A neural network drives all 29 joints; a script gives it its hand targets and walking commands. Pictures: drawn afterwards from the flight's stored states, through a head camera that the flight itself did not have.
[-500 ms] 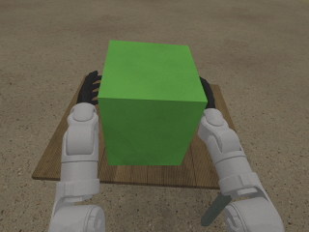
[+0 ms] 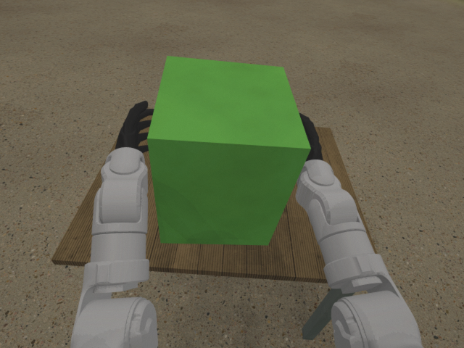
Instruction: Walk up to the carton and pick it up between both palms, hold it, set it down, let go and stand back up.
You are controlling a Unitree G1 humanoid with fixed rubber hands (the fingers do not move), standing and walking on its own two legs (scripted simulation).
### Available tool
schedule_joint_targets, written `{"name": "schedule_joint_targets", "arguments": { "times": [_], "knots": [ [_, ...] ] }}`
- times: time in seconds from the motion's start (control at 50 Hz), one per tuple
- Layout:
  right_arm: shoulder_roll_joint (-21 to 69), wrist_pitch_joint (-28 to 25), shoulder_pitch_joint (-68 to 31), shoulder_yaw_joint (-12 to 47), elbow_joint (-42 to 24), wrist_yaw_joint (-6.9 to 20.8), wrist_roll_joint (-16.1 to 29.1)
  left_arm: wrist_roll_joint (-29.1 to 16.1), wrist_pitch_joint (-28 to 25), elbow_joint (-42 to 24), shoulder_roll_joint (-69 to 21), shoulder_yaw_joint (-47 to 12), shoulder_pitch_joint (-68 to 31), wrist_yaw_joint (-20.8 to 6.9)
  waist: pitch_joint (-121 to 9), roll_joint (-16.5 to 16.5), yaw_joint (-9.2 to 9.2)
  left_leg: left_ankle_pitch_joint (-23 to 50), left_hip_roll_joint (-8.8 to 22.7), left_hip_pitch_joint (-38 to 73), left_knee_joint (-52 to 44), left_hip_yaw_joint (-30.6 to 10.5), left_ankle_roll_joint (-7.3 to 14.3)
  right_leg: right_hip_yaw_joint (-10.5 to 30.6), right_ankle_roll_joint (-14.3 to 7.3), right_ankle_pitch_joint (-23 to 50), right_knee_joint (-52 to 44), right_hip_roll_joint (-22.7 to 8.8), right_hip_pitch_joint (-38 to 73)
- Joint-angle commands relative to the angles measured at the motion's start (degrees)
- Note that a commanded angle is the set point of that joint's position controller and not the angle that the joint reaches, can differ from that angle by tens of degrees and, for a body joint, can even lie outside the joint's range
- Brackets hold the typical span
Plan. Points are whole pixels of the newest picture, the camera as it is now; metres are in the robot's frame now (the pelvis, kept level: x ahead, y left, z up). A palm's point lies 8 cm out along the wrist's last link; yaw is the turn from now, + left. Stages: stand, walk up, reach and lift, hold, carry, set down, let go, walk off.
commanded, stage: hold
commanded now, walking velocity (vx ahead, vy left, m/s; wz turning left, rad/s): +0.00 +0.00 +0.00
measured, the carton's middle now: (220, 156) +0.40 +0.00 +0.15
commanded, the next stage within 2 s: none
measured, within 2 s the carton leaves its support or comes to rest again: neither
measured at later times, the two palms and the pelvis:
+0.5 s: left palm (130, 152) +0.36 +0.15 +0.18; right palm (308, 161) +0.36 -0.14 +0.17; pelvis +0.00 +0.00 +0.00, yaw +0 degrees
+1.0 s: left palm (121, 154) +0.35 +0.16 +0.19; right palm (303, 157) +0.36 -0.13 +0.18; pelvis +0.00 +0.00 +0.00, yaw +1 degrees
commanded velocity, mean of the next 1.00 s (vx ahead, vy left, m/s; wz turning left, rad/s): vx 0.00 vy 0.00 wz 0.00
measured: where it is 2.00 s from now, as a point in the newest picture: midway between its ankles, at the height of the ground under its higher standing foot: outside the picture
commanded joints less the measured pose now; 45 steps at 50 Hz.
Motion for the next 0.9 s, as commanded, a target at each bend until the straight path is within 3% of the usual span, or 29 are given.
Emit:
{"name": "schedule_joint_targets", "arguments": {
  "times": [0.0, 0.22, 0.72, 0.74, 0.76, 0.88],
  "knots": [
    [34.5, -6.5, -46.0, 21.9, -19.8, 6.9, 4.7, -9.4, -3.1, -5.5, -35.0, -28.6, -35.6, -8.7, -24.9, 4.1, -0.59, 15.8, -1.1, 4.6, -1.5, 2.8, -2.1, -2.3, 2.3, 7.9, -0.2, 1.6, 8.6],
    [34.6, -6.8, -45.1, 23.0, -20.9, 6.3, 5.4, -9.4, -3.3, -7.0, -34.8, -29.2, -34.8, -8.7, -25.0, 4.2, -0.9, 18.2, -1.4, 5.0, -0.7, 2.7, -2.3, -2.2, 2.6, 11.0, 0.0, 1.6, 9.8],
    [34.5, -6.8, -45.2, 22.6, -20.6, 6.6, 5.1, -9.6, -3.3, -6.7, -34.9, -29.3, -34.8, -8.5, -24.9, 4.1, -0.82, 17.2, -1.3, 5.1, -1.0, 2.7, -2.2, -2.2, 2.5, 9.6, -0.1, 1.7, 9.1],
    [37.5, -7.2, -47.1, 26.8, -26.0, 6.1, 7.6, -10.7, -3.5, -11.6, -35.6, -29.2, -33.6, -8.4, -32.1, 4.0, 1.84, 24.7, -2.5, 5.2, 1.7, 2.4, -1.9, -1.9, 2.9, 18.3, 1.5, 1.9, 16.0],
    [35.8, -6.5, -45.6, 26.7, -25.9, 5.5, 8.4, -11.0, -3.3, -11.2, -34.3, -30.1, -32.8, -8.1, -31.0, 4.3, 0.29, 25.6, -2.6, 5.4, 2.1, 2.1, -2.3, -1.7, 3.5, 21.5, 2.2, 1.9, 16.0],
    [34.0, -4.4, -43.0, 22.3, -20.3, 5.9, 6.2, -9.4, -1.7, -9.3, -33.4, -27.9, -34.6, -9.2, -22.1, 4.1, -0.94, 14.9, -1.7, 2.1, -2.2, 2.9, -2.1, -2.1, 2.8, 9.4, 0.1, 1.5, 11.8]
  ]
}}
